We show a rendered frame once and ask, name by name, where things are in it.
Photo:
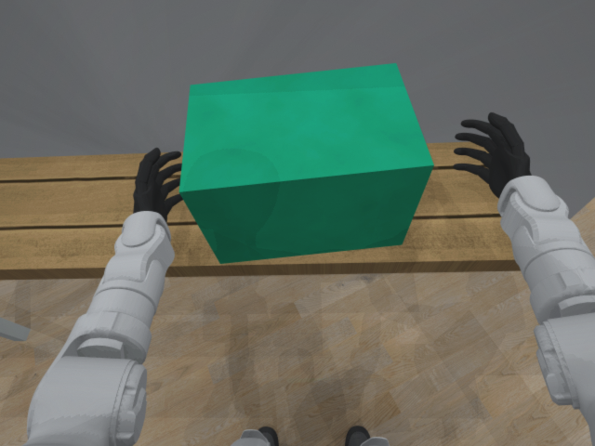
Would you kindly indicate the right robot upper arm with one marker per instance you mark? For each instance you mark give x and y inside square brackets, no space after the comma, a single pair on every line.
[566,356]

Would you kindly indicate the robot left hand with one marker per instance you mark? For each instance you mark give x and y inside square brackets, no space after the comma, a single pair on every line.
[150,193]

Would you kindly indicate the left robot shin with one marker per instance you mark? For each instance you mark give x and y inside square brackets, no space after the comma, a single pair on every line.
[252,433]

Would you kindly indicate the carton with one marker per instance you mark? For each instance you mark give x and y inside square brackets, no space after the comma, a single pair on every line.
[302,164]

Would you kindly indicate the right robot forearm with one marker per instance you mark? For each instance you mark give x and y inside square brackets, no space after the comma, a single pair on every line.
[553,258]

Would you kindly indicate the left robot upper arm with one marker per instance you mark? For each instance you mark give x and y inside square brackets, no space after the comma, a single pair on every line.
[89,401]

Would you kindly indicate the robot right foot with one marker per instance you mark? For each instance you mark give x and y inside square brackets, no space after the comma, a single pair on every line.
[356,436]

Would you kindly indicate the table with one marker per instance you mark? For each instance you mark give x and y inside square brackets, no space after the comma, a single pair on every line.
[60,217]

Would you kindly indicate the robot right hand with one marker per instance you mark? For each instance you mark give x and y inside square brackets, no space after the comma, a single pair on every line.
[506,159]

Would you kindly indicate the left robot forearm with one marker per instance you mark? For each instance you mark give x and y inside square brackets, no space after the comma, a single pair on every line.
[118,321]

